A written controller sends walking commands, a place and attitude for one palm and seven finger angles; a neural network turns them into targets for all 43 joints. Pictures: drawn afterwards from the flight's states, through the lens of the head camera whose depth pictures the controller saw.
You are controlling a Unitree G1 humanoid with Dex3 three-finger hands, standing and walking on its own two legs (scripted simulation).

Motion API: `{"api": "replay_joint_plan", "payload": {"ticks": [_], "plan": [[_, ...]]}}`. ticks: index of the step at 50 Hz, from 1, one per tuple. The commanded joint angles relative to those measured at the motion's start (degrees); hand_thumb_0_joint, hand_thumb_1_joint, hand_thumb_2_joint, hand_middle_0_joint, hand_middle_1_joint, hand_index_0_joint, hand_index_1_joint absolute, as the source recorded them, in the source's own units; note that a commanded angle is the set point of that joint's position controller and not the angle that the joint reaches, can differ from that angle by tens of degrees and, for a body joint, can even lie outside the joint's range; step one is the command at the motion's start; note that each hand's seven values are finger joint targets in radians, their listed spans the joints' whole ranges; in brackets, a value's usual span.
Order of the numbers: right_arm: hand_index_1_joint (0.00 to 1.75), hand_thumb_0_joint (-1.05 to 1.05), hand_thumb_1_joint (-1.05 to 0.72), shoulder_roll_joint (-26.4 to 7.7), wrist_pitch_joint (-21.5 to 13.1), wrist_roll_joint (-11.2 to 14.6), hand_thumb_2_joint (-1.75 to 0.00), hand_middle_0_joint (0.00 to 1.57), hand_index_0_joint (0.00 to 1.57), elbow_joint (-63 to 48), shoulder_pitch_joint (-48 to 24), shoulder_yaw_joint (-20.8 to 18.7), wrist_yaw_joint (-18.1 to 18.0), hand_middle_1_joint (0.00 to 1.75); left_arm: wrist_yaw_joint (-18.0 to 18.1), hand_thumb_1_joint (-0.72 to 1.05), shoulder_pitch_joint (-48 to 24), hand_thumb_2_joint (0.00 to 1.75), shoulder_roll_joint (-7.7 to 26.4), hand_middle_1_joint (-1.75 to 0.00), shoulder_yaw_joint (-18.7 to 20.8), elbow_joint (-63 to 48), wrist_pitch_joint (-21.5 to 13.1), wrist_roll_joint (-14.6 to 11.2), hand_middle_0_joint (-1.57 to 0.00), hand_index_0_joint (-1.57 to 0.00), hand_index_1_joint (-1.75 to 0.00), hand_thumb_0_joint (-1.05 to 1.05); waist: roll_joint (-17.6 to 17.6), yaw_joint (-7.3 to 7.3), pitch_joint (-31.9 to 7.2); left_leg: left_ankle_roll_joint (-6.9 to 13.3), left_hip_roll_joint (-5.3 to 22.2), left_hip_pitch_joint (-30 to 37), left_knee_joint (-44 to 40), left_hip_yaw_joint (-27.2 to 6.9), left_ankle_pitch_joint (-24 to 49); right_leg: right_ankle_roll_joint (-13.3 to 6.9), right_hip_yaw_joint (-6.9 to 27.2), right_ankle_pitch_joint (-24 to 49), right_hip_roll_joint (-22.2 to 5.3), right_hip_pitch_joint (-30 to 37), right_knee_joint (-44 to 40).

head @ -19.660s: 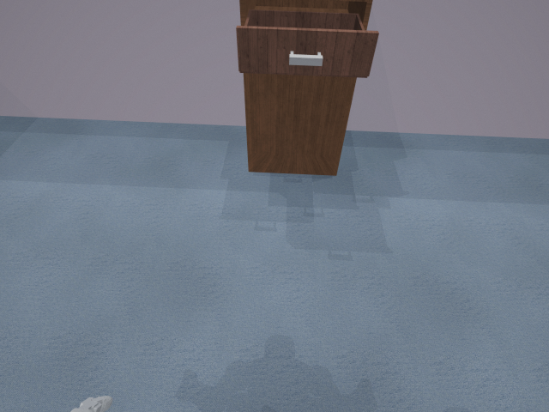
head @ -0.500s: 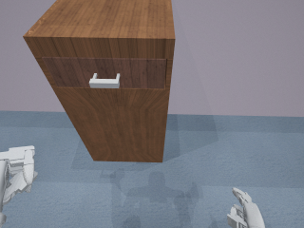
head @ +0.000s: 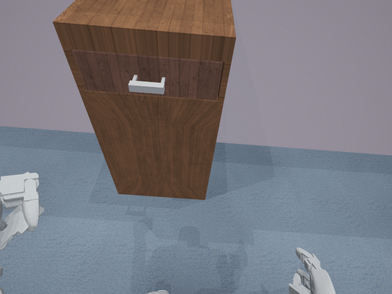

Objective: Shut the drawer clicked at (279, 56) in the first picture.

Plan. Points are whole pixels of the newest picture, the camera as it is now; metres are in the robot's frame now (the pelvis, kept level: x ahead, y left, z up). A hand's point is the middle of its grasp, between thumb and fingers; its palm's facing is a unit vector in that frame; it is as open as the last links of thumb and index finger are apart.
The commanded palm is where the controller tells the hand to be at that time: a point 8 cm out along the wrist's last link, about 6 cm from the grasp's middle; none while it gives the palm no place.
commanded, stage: step back with the hand held close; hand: left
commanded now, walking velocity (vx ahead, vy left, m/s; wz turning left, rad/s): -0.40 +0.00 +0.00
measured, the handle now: (148, 83) +0.69 +0.18 +0.03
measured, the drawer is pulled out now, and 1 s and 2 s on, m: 0.00 0.00 0.00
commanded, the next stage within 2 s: stop stepping back and stand still in 0.34 s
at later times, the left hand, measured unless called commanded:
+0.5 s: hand out of the picture +0.09 +0.22 +0.20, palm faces +0.31 -0.82 -0.47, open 3.2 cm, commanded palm +0.06 +0.27 +0.19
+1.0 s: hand out of the picture +0.04 +0.29 +0.18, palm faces +0.38 -0.86 -0.35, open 3.2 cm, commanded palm +0.00 +0.31 +0.19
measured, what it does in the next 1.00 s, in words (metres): walks backwards: right foot, then left foot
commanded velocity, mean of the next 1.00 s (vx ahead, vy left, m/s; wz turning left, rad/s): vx -0.07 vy -0.04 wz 0.00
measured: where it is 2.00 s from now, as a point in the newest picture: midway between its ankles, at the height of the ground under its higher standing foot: outside the picture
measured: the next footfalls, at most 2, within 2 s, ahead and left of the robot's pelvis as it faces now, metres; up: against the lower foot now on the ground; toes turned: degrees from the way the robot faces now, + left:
right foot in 0.16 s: -0.10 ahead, -0.13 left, +0.00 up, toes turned +0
left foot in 0.52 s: +0.05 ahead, +0.08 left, +0.01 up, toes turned -2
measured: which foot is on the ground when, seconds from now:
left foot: down 0.00-0.42, up 0.44-0.50, down 0.52-0.84, up 0.86-1.00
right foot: up 0.00-0.14, down 0.16-0.60, up 0.62-0.82, down 0.84-1.00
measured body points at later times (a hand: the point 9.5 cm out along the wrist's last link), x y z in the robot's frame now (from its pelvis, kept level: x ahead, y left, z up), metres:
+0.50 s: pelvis -0.08 -0.01 +0.00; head -0.11 +0.01 +0.45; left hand +0.07 +0.27 +0.22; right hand +0.08 -0.27 -0.06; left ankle +0.03 +0.08 -0.72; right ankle -0.14 -0.13 -0.73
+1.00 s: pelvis -0.15 +0.04 +0.00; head -0.20 +0.08 +0.44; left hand +0.01 +0.33 +0.20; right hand -0.02 -0.20 -0.07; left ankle -0.11 +0.13 -0.72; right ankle -0.19 -0.08 -0.73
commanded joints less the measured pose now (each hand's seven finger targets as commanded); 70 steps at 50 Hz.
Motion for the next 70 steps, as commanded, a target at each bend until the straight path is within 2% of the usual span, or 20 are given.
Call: {"api": "replay_joint_plan", "payload": {"ticks": [1, 7, 12, 19, 23, 27, 31, 35, 39, 43, 47, 49, 51, 52, 55, 60, 63, 66, 68, 70], "plan": [[0.30, 0.00, -0.90, -7.4, -4.8, -0.2, -0.90, 0.20, 0.20, -10.0, -5.9, -3.4, -0.4, 0.30, 1.4, 0.90, 0.2, 0.90, 9.7, -1.60, 10.0, -13.6, -4.9, -0.1, -1.40, -1.40, -1.60, 0.00, 10.0, 1.51, -6.7, 5.8, 15.9, -15.0, -23.4, -17.0, -23.8, -0.1, 2.9, -4.7, 2.3, 18.0, 11.3], [0.30, 0.00, -0.90, -7.9, -6.4, -1.0, -0.90, 0.20, 0.20, -5.7, -4.9, -3.0, 1.0, 0.30, -0.3, 0.90, 2.9, 0.90, 7.5, -1.60, 6.7, -12.0, -6.1, -2.2, -1.40, -1.40, -1.60, 0.00, 9.7, 0.60, -6.2, 1.9, 10.5, 3.5, -15.8, -11.2, -0.9, -1.4, 2.0, 2.6, 1.0, 10.7, -15.4], [0.30, 0.00, -0.90, -6.3, -4.7, 0.0, -0.90, 0.20, 0.20, -5.3, -5.1, -2.9, 1.4, 0.30, -1.0, 0.90, -0.3, 0.90, 12.9, -1.60, 9.9, -17.3, -8.0, -3.3, -1.40, -1.40, -1.60, 0.00, -0.8, 1.33, -25.9, -0.3, 6.3, 31.8, -2.2, 0.5, 41.0, 4.3, 2.5, 37.1, -1.7, 7.2, -13.3], [0.30, 0.00, -0.90, -6.2, -2.4, 1.7, -0.90, 0.20, 0.20, -9.5, -9.9, -2.3, 0.8, 0.30, -1.5, 0.90, 6.8, 0.90, 14.0, -1.60, 13.2, -11.9, -6.7, -5.1, -1.40, -1.40, -1.60, 0.00, -1.7, 0.89, -10.4, -2.7, 2.5, 17.0, 1.4, 1.2, 3.9, 1.0, 7.0, 19.6, -9.5, -2.9, -20.1], [0.30, 0.00, -0.90, -5.9, -2.5, 0.6, -0.90, 0.20, 0.20, -6.2, -8.3, -2.6, -0.1, 0.30, -0.9, 0.90, 0.5, 0.90, 11.2, -1.60, 8.3, -4.6, -5.7, -4.5, -1.40, -1.40, -1.60, 0.00, -3.1, -0.46, 3.0, -4.2, 1.4, 16.2, 12.0, -2.7, -4.3, -6.3, 10.6, -5.3, -13.6, -18.5, -27.1], [0.30, 0.00, -0.90, -8.1, -3.7, 0.5, -0.90, 0.20, 0.20, -7.1, -8.5, -1.5, -1.5, 0.30, -0.9, 0.90, -9.2, 0.90, 8.6, -1.60, 3.5, -4.1, -4.0, -3.2, -1.40, -1.40, -1.60, 0.00, 3.8, -0.40, 10.1, -2.2, 5.9, 10.1, -11.8, -8.2, -7.8, -2.6, 4.2, -13.9, -3.2, -11.4, -20.5], [0.30, 0.00, -0.90, -8.3, -6.2, -0.6, -0.90, 0.20, 0.20, -7.2, -6.7, -1.5, -1.3, 0.30, -0.1, 0.90, -10.8, 0.90, 8.8, -1.60, 4.9, -11.0, -4.8, -1.2, -1.40, -1.40, -1.60, 0.00, 15.3, 1.39, -2.7, -0.9, 15.5, -1.7, -35.4, -26.6, -39.7, -1.5, 3.6, -11.0, 4.1, 11.5, 5.9], [0.30, 0.00, -0.90, -5.9, -8.3, -0.9, -0.90, 0.20, 0.20, -8.8, -5.4, -1.8, 0.7, 0.30, 0.1, 0.90, -0.1, 0.90, 9.6, -1.60, 5.9, -20.5, -3.0, -2.0, -1.40, -1.40, -1.60, 0.00, 9.6, 2.72, -15.7, -3.2, 11.5, 15.9, -29.0, -13.6, -20.4, -2.4, 0.3, -12.6, 3.4, 11.0, -0.9], [0.30, 0.00, -0.90, -5.5, -6.4, -1.3, -0.90, 0.20, 0.20, -7.9, -5.5, -1.5, 1.2, 0.30, 0.1, 0.90, 9.5, 0.90, 9.8, -1.60, 6.9, -18.8, 0.2, -3.1, -1.40, -1.40, -1.60, 0.00, 12.9, 1.57, -15.3, -8.2, 4.8, 13.2, -21.5, -1.9, -13.8, -3.6, -4.7, -10.1, 3.4, 17.6, -16.5], [0.30, 0.00, -0.90, -5.3, -2.3, -1.6, -0.90, 0.20, 0.20, -4.4, -5.8, -1.6, -0.3, 0.30, 1.0, 0.90, -0.5, 0.90, 11.7, -1.60, 9.7, -14.8, 2.1, -4.9, -1.40, -1.40, -1.60, 0.00, -8.1, 0.24, -4.8, -5.3, 1.3, 8.3, 21.4, -0.5, -8.5, -15.0, 16.0, -21.3, -20.3, -7.5, -30.8], [0.30, 0.00, -0.90, -5.5, -2.3, 0.3, -0.90, 0.20, 0.20, -4.7, -7.3, -1.3, -1.0, 0.30, 0.5, 0.90, -8.5, 0.90, 7.2, -1.60, 4.4, -4.1, 3.8, -3.4, -1.40, -1.40, -1.60, 0.00, -11.5, -1.33, 3.7, -2.8, 5.0, 7.4, 13.7, -1.4, -12.2, -9.8, 7.2, -30.6, -15.2, -12.6, -23.5], [0.30, 0.00, -0.90, -6.6, -3.6, 0.3, -0.90, 0.20, 0.20, -3.5, -6.9, -0.5, -2.0, 0.30, 0.8, 0.90, -11.4, 0.90, 6.4, -1.60, 2.7, -3.4, 3.2, -2.5, -1.40, -1.40, -1.60, 0.00, 2.2, -1.46, 5.8, -1.8, 3.8, 10.8, -4.1, 0.4, -14.7, -7.4, 1.5, -25.0, -9.5, -9.6, -10.5], [0.30, 0.00, -0.90, -7.6, -5.7, 0.1, -0.90, 0.20, 0.20, -4.9, -4.9, 0.1, -1.4, 0.30, 1.3, 0.90, -16.9, 0.90, 5.5, -1.60, 1.2, -10.6, 0.6, -1.7, -1.40, -1.40, -1.60, 0.00, 26.4, -1.54, 5.6, 4.6, 18.0, 11.1, -24.4, -30.9, -26.6, -2.4, -3.2, -19.2, 0.4, -13.3, 14.3], [0.30, 0.00, -0.90, -6.4, -6.4, -0.2, -0.90, 0.20, 0.20, -5.8, -5.2, 0.4, -1.1, 0.30, 1.1, 0.90, -18.2, 0.90, 6.8, -1.60, 1.2, -13.2, -0.6, -0.8, -1.40, -1.40, -1.60, 0.00, 22.0, -1.58, 6.8, 7.7, 21.3, 11.0, -25.9, -36.4, -21.9, -2.4, 1.0, -17.3, -0.7, -15.3, 22.2], [0.30, 0.00, -0.90, -5.7, -8.3, -0.7, -0.90, 0.20, 0.20, -5.1, -5.4, -0.8, 1.2, 0.30, 0.7, 0.90, -7.6, 0.90, 10.5, -1.60, 5.5, -19.9, -1.1, -1.3, -1.40, -1.40, -1.60, 0.00, 7.3, 0.70, -3.2, 6.6, 18.6, 9.7, -23.0, -28.0, -15.7, -1.9, 4.2, -9.9, -3.6, -7.0, 23.0], [0.30, 0.00, -0.90, -5.5, -7.0, -0.8, -0.90, 0.20, 0.20, -6.3, -6.3, -0.8, 2.4, 0.30, 1.8, 0.90, 8.6, 0.90, 10.2, -1.60, 9.1, -18.7, -1.3, -1.2, -1.40, -1.40, -1.60, 0.00, 20.1, 1.73, -4.3, 1.5, 11.9, -7.4, -25.3, -7.8, -25.8, -2.2, -5.3, -8.0, -0.7, 15.2, 6.2], [0.30, 0.00, -0.90, -5.8, -4.7, -0.7, -0.90, 0.20, 0.20, -6.3, -5.1, -1.5, 1.1, 0.30, 2.1, 0.90, 6.4, 0.90, 8.9, -1.60, 9.0, -10.2, -0.8, -1.2, -1.40, -1.40, -1.60, 0.00, 11.6, 1.48, -3.3, -0.5, 9.3, -11.4, -17.3, -4.5, -28.2, -3.3, -6.7, -12.4, 0.1, 23.2, -7.2], [0.30, 0.00, -0.90, -5.8, -3.3, 0.2, -0.90, 0.20, 0.20, -5.2, -4.4, -2.4, 0.3, 0.30, 1.5, 0.90, 0.5, 0.90, 10.8, -1.60, 9.7, -5.7, 0.1, -2.8, -1.40, -1.40, -1.60, 0.00, -16.0, 0.66, 0.3, -3.0, 1.0, -11.3, 19.2, 0.6, -13.8, -11.8, 24.3, -16.4, -20.7, 10.7, -29.5], [0.30, 0.00, -0.90, -5.7, -4.7, -0.2, -0.90, 0.20, 0.20, -3.1, -3.5, -1.8, 0.7, 0.30, 1.6, 0.90, -5.9, 0.90, 11.8, -1.60, 10.0, -6.6, -2.1, -2.3, -1.40, -1.40, -1.60, 0.00, -12.4, -0.46, -5.7, -3.5, 3.4, -8.1, 19.0, 0.2, -12.5, -12.1, 16.9, 7.7, -21.5, 15.7, -22.4], [0.30, 0.00, -0.90, -5.7, -5.2, 0.6, -0.90, 0.20, 0.20, -2.8, -3.8, -2.3, 0.1, 0.30, 1.2, 0.90, -2.5, 0.90, 6.7, -1.60, 6.2, -4.9, -1.1, -2.1, -1.40, -1.40, -1.60, 0.00, -10.7, -0.10, -5.8, -2.6, 3.5, 5.2, 7.5, 0.2, -9.7, -8.8, 8.7, -4.4, -16.0, 6.6, -19.5]]}}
